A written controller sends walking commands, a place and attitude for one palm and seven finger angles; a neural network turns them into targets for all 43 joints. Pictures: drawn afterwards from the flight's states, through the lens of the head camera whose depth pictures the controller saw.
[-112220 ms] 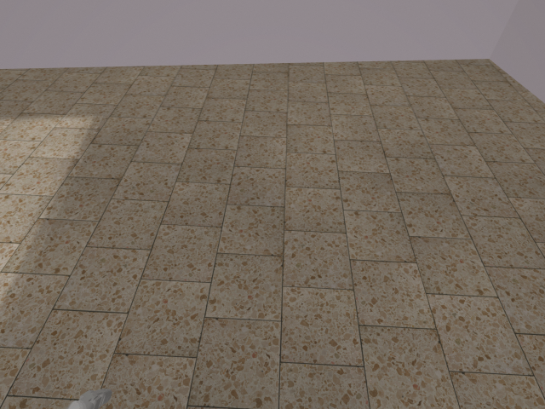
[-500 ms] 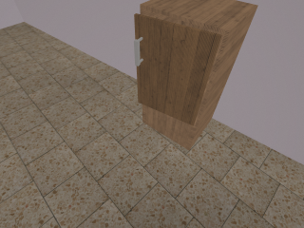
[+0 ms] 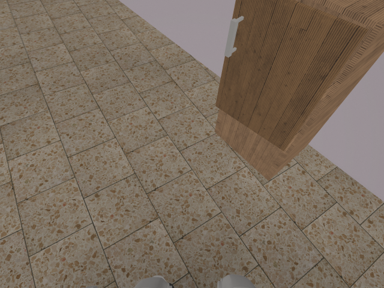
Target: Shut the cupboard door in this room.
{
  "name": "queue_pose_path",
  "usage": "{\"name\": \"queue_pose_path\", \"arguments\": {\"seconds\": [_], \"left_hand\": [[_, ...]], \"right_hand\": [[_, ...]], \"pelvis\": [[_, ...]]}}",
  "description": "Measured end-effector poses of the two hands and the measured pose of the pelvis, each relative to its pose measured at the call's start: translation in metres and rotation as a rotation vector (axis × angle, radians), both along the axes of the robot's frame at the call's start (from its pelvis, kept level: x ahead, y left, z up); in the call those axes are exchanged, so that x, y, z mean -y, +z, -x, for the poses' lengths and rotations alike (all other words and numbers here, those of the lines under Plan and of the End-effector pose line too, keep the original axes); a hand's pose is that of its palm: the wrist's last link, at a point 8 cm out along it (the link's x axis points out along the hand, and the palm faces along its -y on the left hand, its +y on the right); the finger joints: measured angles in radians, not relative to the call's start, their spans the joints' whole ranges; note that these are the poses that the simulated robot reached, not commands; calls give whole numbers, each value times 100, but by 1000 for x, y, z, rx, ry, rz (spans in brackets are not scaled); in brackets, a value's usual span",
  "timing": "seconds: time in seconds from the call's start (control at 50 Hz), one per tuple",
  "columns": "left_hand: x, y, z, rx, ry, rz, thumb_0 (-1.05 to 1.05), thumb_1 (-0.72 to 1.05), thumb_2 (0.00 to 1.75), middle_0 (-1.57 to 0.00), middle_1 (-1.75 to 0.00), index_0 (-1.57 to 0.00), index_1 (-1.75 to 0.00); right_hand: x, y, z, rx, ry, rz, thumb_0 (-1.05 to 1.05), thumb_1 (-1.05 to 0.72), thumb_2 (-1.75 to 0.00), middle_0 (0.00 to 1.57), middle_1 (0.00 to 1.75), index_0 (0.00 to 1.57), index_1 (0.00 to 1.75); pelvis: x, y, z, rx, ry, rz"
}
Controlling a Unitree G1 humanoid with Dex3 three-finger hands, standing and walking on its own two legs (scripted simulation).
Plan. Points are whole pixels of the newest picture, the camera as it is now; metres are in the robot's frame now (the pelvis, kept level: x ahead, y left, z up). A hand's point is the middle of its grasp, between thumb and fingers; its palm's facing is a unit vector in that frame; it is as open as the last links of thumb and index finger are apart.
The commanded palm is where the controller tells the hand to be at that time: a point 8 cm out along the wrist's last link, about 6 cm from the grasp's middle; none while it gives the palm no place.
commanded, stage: walk to a spot facing it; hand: left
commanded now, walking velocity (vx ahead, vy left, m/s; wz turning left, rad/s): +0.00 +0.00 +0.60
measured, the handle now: (234, 37) +0.95 -0.14 -0.02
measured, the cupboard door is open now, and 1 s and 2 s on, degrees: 8 8 8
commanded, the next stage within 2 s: turn to face it in 1.62 s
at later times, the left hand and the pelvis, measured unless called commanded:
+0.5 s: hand out of the picture +0.00 +0.15 -0.14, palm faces +0.31 -0.90 -0.30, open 7.4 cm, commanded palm none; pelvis +0.00 -0.07 +0.01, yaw +20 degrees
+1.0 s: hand out of the picture +0.03 +0.21 -0.14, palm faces +0.58 -0.78 -0.23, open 7.4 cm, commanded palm none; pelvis +0.06 -0.02 +0.01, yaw +36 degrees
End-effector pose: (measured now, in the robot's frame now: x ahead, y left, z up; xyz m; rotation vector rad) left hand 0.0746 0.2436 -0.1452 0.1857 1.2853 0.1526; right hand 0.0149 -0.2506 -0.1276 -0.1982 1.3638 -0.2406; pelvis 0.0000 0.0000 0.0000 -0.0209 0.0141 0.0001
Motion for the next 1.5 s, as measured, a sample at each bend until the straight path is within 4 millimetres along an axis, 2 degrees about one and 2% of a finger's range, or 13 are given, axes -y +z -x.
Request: {"name": "queue_pose_path", "arguments": {"seconds": [0.12,0.24,0.44,0.56,0.7,0.76,0.86,1.0,1.08,1.14,1.32,1.4,1.5], "left_hand": [[-8,28,-24,133,32,-37,0,91,89,-20,-30,-20,-29],[4,40,-21,193,89,-66,0,91,89,-20,-30,-20,-29],[46,43,72,60,261,-105,0,91,89,-20,-30,-21,-29],[62,34,119,-4,383,-69,0,90,89,-20,-30,-21,-30],[59,2,181,-59,548,-9,0,90,89,-20,-30,-21,-30],[53,-1,191,-103,574,6,0,91,89,-20,-30,-21,-29],[30,15,160,-12,594,-8,1,91,89,-20,-30,-20,-29],[-1,39,78,163,583,-68,1,91,89,-20,-30,-20,-29],[-9,41,33,230,575,-119,0,91,89,-20,-30,-20,-29],[-4,41,22,244,620,-141,0,91,89,-20,-30,-21,-29],[39,34,46,74,846,-34,0,92,89,-20,-30,-21,-30],[54,24,66,-7,948,25,0,92,89,-20,-30,-21,-30],[65,6,90,-114,1063,117,0,92,89,-20,-30,-21,-29]], "right_hand": [[11,12,-33,43,93,4,0,-91,-90,21,29,20,30],[33,11,-62,70,171,-11,0,-91,-90,21,30,20,30],[59,-2,-117,89,300,-59,0,-91,-90,20,29,20,30],[38,0,-144,56,425,-72,0,-91,-90,20,29,19,30],[-24,1,-194,132,620,-61,0,-91,-90,20,29,20,30],[-43,10,-204,189,658,-64,0,-91,-90,20,29,20,30],[-50,18,-202,169,677,-60,0,-91,-90,21,29,20,30],[-38,6,-204,33,672,-72,0,-91,-90,21,30,20,30],[-29,-15,-227,-32,665,-81,0,-90,-90,21,30,20,30],[-33,-22,-257,-66,699,-71,0,-91,-90,21,30,20,30],[-116,10,-368,29,859,-87,0,-91,-90,20,29,19,30],[-179,14,-409,63,973,-95,0,-91,-90,20,29,19,30],[-284,15,-448,135,1136,-124,0,-91,-90,20,29,19,30]], "pelvis": [[9,13,3,-27,73,11],[33,13,5,-28,160,12],[66,11,1,-16,301,-33],[68,12,-3,-16,408,-56],[46,-6,-3,-18,512,-45],[39,-4,-7,-10,523,-43],[29,8,-22,2,575,-25],[24,12,-63,0,634,-33],[24,-1,-101,-8,672,-44],[21,-4,-120,0,727,-37],[-14,18,-172,-18,863,-24],[-39,16,-186,-13,930,-6],[-81,5,-197,-3,996,11]]}}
